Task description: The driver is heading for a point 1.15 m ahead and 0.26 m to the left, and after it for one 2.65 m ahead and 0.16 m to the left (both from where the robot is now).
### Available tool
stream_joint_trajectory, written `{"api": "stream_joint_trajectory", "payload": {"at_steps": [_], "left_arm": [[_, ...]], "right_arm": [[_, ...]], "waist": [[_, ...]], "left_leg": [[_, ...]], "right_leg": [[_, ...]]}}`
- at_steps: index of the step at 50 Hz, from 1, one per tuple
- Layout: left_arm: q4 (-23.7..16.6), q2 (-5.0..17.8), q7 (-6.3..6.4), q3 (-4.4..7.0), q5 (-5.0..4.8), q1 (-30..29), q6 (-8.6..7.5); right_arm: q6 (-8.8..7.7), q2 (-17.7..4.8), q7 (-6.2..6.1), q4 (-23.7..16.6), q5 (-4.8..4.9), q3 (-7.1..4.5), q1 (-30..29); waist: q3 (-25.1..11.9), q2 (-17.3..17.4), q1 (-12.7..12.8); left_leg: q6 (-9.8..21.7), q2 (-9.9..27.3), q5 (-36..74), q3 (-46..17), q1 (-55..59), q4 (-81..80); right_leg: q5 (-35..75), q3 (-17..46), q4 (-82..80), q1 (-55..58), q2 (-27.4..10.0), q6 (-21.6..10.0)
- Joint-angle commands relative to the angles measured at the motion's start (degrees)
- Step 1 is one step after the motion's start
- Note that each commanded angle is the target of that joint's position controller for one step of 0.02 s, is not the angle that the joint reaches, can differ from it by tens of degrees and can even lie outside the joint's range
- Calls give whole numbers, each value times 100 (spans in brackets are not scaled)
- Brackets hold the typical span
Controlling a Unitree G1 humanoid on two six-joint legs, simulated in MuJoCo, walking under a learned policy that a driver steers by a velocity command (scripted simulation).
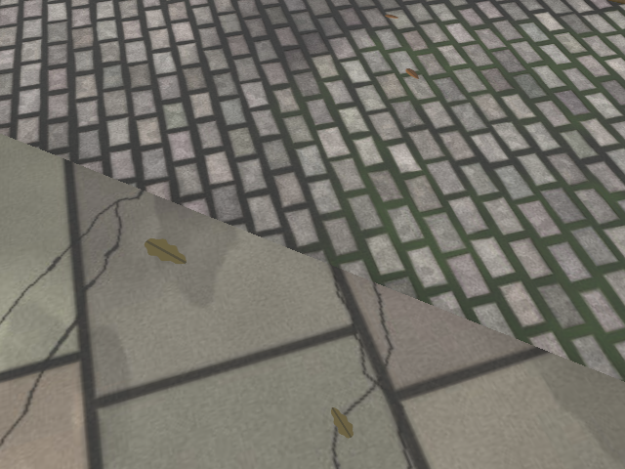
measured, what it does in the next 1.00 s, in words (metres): walks ahead, turning left: right foot, then left foot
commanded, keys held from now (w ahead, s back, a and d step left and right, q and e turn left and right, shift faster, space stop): w+q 0.64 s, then w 0.22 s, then w+e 0.14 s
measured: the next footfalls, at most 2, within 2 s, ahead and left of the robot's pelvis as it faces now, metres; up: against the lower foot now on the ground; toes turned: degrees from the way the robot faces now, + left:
right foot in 0.08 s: +0.23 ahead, -0.14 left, +0.00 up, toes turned +0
left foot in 0.60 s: +0.46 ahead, +0.17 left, +0.00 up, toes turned +23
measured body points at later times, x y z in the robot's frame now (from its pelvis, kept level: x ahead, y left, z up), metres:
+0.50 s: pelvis +0.27 -0.01 +0.00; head +0.30 +0.01 +0.45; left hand +0.22 +0.27 -0.14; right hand +0.51 -0.20 -0.10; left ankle +0.41 +0.17 -0.70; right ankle +0.19 -0.14 -0.74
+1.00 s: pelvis +0.53 +0.12 +0.01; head +0.54 +0.15 +0.46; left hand +0.59 +0.43 -0.11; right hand +0.68 -0.11 -0.11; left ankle +0.42 +0.15 -0.74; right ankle +0.79 +0.05 -0.68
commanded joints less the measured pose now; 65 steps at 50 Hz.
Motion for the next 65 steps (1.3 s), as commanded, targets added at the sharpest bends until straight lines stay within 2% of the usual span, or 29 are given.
{"api": "stream_joint_trajectory", "payload": {"at_steps": [1, 3, 4, 5, 6, 7, 9, 10, 15, 26, 29, 30, 31, 32, 33, 34, 35, 37, 42, 48, 55, 56, 58, 59, 60, 61, 62, 63, 65], "left_arm": [[-522, 609, -74, 134, -25, -430, -169], [-166, 1042, -23, 358, -16, 922, -212], [28, 1487, 45, 482, 88, 2056, -214], [206, 1870, 34, 573, 108, 2467, -154], [146, 1198, 44, 403, 90, 2420, -139], [45, 900, 76, 305, 79, 1895, -146], [-19, 534, 54, 199, 104, 1151, -163], [8, 537, 58, 193, 166, 1011, -182], [146, 700, 140, 294, 172, 971, -214], [256, 1199, 265, 483, -34, 1535, 84], [146, 1411, 278, 531, -111, 1275, 216], [96, 1320, 285, 484, -73, 1293, 219], [-175, 579, 245, 271, 190, 1689, 138], [-371, 507, 169, 171, 54, 1599, -125], [-487, 924, 106, 273, -223, 882, -277], [-467, 889, 98, 260, -256, 824, -343], [-326, 873, 165, 282, -85, 800, -326], [-235, 922, 175, 344, 8, 1122, -186], [-418, 624, 199, 280, 110, 571, 16], [-576, 449, 30, 177, -26, -181, -31], [-893, 512, -275, 142, -63, -450, -62], [-664, 535, -176, 55, 586, 266, 107], [-645, 1073, -101, 263, 438, 782, 179], [-363, 1304, -69, 331, 347, 1580, 132], [-87, 1314, -38, 357, 259, 2788, 105], [307, 1091, -11, 242, 453, 3857, 72], [459, 1229, 2, 335, 563, 3712, -84], [341, 1101, -27, 305, 524, 2870, -168], [174, 360, -74, 25, 423, 1854, -215]], "right_arm": [[67, -1026, -56, -144, 33, -239, 203], [100, -954, -39, -257, -4, -202, -24], [83, -703, -30, -460, -91, -94, -107], [-33, 142, 19, -487, -24, 129, 755], [-120, -528, 12, -399, 136, -22, 479], [-154, -878, -5, -585, 238, -138, -77], [-90, -769, -83, -658, 126, -202, -578], [-14, -599, -70, -662, 127, -220, -338], [264, -315, -36, -951, 83, -240, -646], [238, -358, 340, -1792, 46, -195, -2261], [282, -836, 331, -1623, 84, -471, -1073], [312, -1242, 237, -1355, 98, -691, -100], [329, -1932, 137, -1275, 114, -840, 163], [224, -1868, 192, -1502, 39, -737, 184], [143, -1344, 240, -1446, -18, -577, 107], [84, -1106, 240, -1413, -3, -506, -164], [61, -815, 237, -1509, 8, -412, -682], [10, -644, 202, -1618, -104, -339, -1091], [-79, -870, 48, -1344, -45, -370, -640], [-104, -839, -27, -1061, -73, -316, -279], [51, -937, -89, -807, -90, -340, -161], [-163, -445, 336, -353, -1118, -13, 548], [-271, -1086, 596, -491, -793, -192, -3], [-279, -913, 593, -569, -850, -103, 446], [-322, -810, 617, -615, -894, 45, 1074], [-305, -765, 713, -760, -755, 24, 66], [-302, -621, 656, -1103, -573, 59, -770], [-321, -773, 487, -1181, -592, 50, -1021], [-275, -535, 239, -1248, -800, 159, -794]], "waist": [[328, 573, 282], [-557, 627, 996], [-1526, 200, 1404], [-2440, -1419, 1002], [-2358, -972, 1198], [-1403, -720, 1140], [-442, -61, 845], [-363, -423, 595], [129, -126, 402], [450, -78, 735], [-358, -237, -70], [-866, 12, -515], [-1255, 1490, -96], [-2196, 1441, 9], [-1611, 769, -236], [-1007, 607, -53], [-570, 128, 185], [-459, 456, 536], [-128, 395, 439], [224, 600, 70], [286, 617, 133], [-70, 786, 432], [-334, 438, 1008], [-1284, 43, 902], [-2345, -599, 1249], [-2097, -541, 1857], [-774, -103, 1803], [123, 88, 1443], [27, 33, 758]], "left_leg": [[841, 1864, 2536, -1061, 89, 275], [599, 1439, 3840, -814, -344, 1758], [376, 1028, 2619, -539, -1513, 3479], [-9, 73, -1122, -306, -3802, 5479], [29, 304, -1628, -1034, -4333, 6241], [86, 580, -1166, -953, -4696, 6394], [102, 994, -328, -819, -4309, 5899], [80, 1148, -78, -865, -3956, 5757], [-50, 1308, 564, -813, -4193, 5040], [280, 882, 1134, 128, -4103, 2600], [685, 174, 668, 605, -2264, 2321], [915, 75, 910, 319, -652, 2063], [1689, 1529, 622, -2329, 1222, 1828], [2424, 2349, -639, -5067, 2032, 665], [1996, 2294, -447, -4466, 1739, 308], [1750, 2126, -1, -3585, 986, 368], [1446, 1808, 650, -2765, 78, 364], [1409, 1609, 1807, -2139, -923, 220], [1303, 1378, 2701, -1303, -1140, -156], [900, 1320, 1963, -675, -785, -393], [711, 1810, 4057, -220, 547, 410], [809, 1861, 5257, -230, 787, 358], [539, 1469, 6598, 307, 385, 1621], [315, 1144, 5554, 368, -938, 2942], [-291, 423, 3038, 162, -3231, 4697], [-446, -320, -1531, -382, -4481, 6449], [-124, 143, -1279, -1070, -5345, 6940], [-4, 514, -796, -1202, -5372, 6650], [175, 889, -340, -1129, -4254, 5735]], "right_leg": [[-548, 6, -340, 135, 168, -129], [-547, -175, -444, 2227, 377, -409], [-511, 810, -144, 4103, -611, -797], [-1372, 3400, -628, 6172, -2057, -1675], [-1970, 3823, -1085, 5941, -1960, -1561], [-1747, 2828, -1201, 5165, -1771, -1236], [-934, 1502, -1650, 3577, -1257, -878], [-804, 1132, -1830, 3156, -1227, -897], [-208, 32, -2341, 2591, -1143, -1010], [1225, -1280, -1730, 3936, -1278, -646], [3465, -1563, 267, 3869, -1093, -386], [2676, -1635, 1734, 2956, -859, -132], [-1834, -1508, 3871, 568, -77, 226], [-3959, -22, 4958, -628, 692, 251], [-3480, 349, 5110, -1254, 376, 84], [-2929, 279, 4715, -1288, 93, -58], [-2461, 241, 4226, -871, -195, -99], [-2065, 319, 3728, -44, -448, -10], [-934, 140, 2305, -362, -382, 285], [737, -79, 539, -283, -112, 113], [-451, -277, 16, -452, 329, -403], [63, -147, 11, 310, 441, -475], [-334, -618, -173, 1809, 1013, -689], [397, -61, 656, 4058, 842, -1191], [-544, 2035, 373, 6674, -195, -2336], [-968, 3745, -740, 6949, -939, -2547], [-1939, 3544, -1120, 5979, -908, -1883], [-1987, 3201, -1341, 4607, -817, -1761], [-1609, 2566, -1773, 3074, -583, -1815]]}}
